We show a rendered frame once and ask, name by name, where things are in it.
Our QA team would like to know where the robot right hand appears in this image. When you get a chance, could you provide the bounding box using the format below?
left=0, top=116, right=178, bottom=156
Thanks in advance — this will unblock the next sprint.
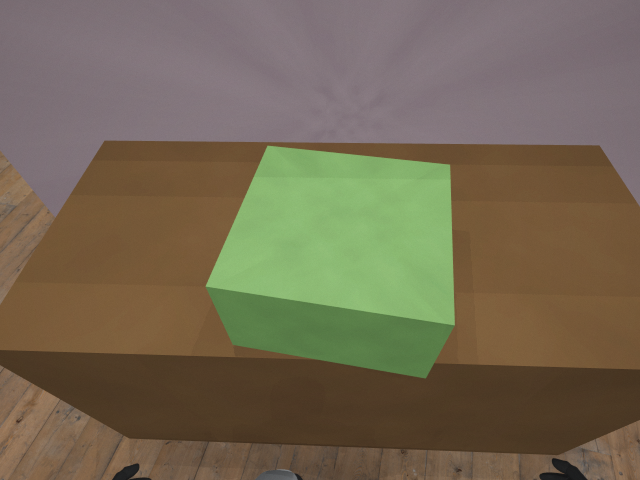
left=539, top=458, right=588, bottom=480

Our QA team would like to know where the carton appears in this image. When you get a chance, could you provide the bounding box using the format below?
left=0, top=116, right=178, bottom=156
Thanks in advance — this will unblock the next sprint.
left=205, top=146, right=455, bottom=378

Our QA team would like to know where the pedestal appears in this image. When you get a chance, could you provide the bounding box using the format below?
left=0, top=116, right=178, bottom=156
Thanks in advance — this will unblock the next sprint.
left=0, top=141, right=640, bottom=455

